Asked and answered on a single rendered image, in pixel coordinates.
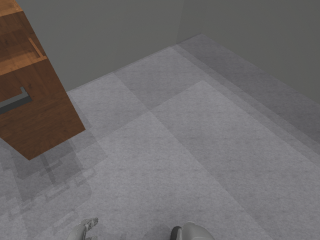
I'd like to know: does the left robot hand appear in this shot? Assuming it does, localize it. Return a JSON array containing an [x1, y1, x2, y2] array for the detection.
[[66, 217, 99, 240]]

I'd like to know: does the drawer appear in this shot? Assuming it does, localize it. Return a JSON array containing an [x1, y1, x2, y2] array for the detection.
[[0, 28, 63, 116]]

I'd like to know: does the robot right thigh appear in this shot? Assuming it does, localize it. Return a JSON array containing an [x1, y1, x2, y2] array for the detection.
[[177, 224, 215, 240]]

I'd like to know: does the robot right foot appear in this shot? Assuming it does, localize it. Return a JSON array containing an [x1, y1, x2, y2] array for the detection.
[[170, 226, 181, 240]]

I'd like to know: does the handle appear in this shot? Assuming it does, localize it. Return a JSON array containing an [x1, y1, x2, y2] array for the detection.
[[0, 86, 32, 115]]

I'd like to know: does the cabinet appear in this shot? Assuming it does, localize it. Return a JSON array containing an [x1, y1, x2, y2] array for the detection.
[[0, 0, 86, 160]]

